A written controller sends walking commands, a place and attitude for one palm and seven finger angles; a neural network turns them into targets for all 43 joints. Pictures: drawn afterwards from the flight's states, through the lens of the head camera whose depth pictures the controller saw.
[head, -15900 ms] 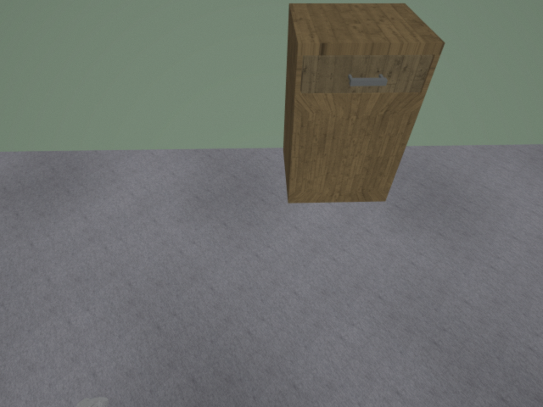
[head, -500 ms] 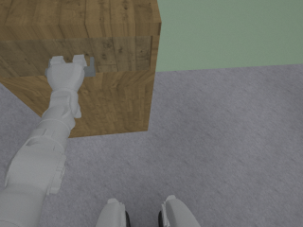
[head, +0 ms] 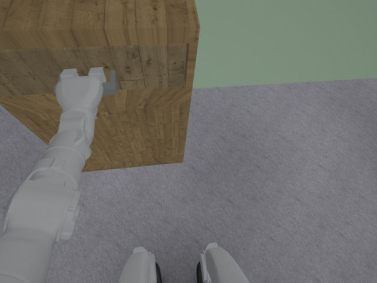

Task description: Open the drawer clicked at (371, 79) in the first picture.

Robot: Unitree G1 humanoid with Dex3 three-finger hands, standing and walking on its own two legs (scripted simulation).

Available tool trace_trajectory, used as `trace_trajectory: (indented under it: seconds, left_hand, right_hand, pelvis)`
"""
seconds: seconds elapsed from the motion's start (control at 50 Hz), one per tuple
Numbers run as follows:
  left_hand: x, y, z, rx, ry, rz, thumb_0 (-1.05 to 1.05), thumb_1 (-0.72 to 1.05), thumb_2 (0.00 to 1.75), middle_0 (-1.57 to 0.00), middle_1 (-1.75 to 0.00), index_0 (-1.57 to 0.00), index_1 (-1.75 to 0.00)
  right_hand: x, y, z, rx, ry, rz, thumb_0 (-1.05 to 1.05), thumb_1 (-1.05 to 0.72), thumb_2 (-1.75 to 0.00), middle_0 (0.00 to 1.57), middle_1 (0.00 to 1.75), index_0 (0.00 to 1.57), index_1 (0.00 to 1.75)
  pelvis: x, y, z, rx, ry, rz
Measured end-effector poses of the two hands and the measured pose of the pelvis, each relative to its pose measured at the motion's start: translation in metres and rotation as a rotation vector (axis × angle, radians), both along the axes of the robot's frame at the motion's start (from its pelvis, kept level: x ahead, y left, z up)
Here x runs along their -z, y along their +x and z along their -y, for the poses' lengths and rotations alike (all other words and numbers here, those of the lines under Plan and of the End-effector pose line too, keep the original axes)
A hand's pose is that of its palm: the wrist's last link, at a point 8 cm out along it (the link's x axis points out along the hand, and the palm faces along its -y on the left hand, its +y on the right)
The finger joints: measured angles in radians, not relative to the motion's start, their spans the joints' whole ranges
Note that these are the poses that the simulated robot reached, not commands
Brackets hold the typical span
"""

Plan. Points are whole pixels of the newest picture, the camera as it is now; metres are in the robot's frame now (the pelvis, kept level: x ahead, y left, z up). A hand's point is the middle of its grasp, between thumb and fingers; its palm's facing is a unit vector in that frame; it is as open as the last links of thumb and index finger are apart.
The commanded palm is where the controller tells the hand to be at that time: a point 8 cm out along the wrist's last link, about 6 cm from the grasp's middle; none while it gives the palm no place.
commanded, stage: close the thumb around the handle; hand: left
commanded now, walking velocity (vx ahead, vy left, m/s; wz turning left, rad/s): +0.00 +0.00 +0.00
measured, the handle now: (87, 82) +0.57 +0.18 +0.01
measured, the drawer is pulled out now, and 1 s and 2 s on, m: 0.00 0.08 0.20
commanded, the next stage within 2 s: pull the drawer open in 0.18 s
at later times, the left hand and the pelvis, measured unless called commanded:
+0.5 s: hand (88, 109) +0.51 +0.18 -0.02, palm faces -0.06 -0.03 -1.00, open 5.5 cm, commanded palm +0.48 +0.17 +0.03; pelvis +0.01 +0.01 +0.00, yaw -1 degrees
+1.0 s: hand (87, 139) +0.43 +0.18 -0.02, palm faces -0.03 -0.05 -1.00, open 5.5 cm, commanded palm +0.40 +0.17 +0.03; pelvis +0.02 +0.00 +0.02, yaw +0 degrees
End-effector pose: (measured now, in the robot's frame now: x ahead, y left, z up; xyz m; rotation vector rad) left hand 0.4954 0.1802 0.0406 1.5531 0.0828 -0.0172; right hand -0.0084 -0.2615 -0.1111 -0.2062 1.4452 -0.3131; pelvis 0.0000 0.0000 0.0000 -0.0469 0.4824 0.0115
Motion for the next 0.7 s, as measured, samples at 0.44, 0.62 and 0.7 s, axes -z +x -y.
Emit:
trace_trajectory:
  seconds: [0.44,0.62,0.7]
  left_hand:
    - [0.002,0.000,-0.002,0.002,-0.004,0.004,0.00,0.74,0.81,-0.34,-1.35,-0.38,-1.35]
    - [0.002,-0.020,-0.003,0.012,-0.030,0.002,0.01,0.75,0.79,-0.31,-1.35,-0.39,-1.35]
    - [0.002,-0.032,-0.003,0.018,-0.036,0.011,0.01,0.75,0.79,-0.30,-1.35,-0.39,-1.35]
  right_hand:
    - [-0.001,-0.004,-0.007,0.016,0.010,-0.022,0.00,-0.91,-0.90,0.21,0.30,0.20,0.30]
    - [-0.006,0.014,-0.010,0.011,0.035,0.001,0.00,-0.91,-0.90,0.21,0.30,0.20,0.30]
    - [-0.007,0.031,-0.009,-0.004,0.040,0.029,0.00,-0.91,-0.90,0.21,0.30,0.20,0.30]
  pelvis:
    - [-0.001,0.003,-0.005,0.007,-0.003,-0.002]
    - [-0.011,0.014,-0.006,0.019,0.005,0.029]
    - [-0.015,0.018,-0.006,0.018,0.008,0.043]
